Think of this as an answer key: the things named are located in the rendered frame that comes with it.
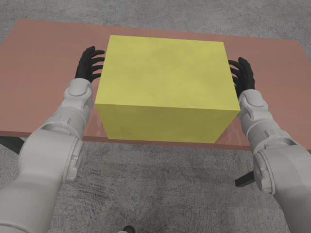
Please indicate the left robot forearm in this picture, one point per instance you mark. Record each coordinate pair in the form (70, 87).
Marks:
(72, 115)

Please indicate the right robot forearm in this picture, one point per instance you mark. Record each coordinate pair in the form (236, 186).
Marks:
(258, 124)

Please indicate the right robot hand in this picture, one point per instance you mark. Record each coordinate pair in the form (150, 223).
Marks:
(244, 79)

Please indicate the robot right upper arm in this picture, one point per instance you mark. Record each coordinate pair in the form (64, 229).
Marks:
(285, 173)

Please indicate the carton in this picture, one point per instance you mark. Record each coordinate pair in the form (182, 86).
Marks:
(161, 89)

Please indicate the left robot hand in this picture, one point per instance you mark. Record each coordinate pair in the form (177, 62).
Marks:
(85, 68)

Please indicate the robot left upper arm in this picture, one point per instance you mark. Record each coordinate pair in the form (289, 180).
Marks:
(27, 204)

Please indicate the table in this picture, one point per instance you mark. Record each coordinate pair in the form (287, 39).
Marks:
(39, 58)

